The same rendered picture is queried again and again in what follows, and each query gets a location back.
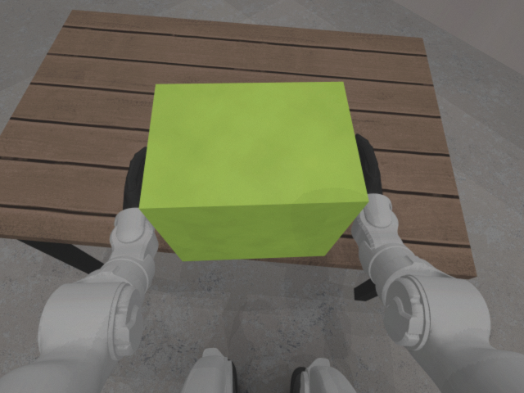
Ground right robot hand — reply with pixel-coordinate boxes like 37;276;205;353
355;133;383;195

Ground left robot upper arm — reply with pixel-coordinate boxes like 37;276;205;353
0;282;143;393

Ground left robot hand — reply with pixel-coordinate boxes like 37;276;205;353
123;147;147;210

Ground right robot shin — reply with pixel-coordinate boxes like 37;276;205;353
300;358;330;393

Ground carton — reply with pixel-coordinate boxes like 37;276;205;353
139;82;369;261

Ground left robot thigh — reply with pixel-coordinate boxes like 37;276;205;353
180;355;233;393

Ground right robot upper arm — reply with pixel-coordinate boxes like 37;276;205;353
383;274;524;393

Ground left robot forearm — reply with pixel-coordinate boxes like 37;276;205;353
38;208;159;352

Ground right robot forearm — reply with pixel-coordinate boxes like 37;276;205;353
351;193;490;338

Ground table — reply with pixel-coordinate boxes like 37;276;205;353
0;10;477;301

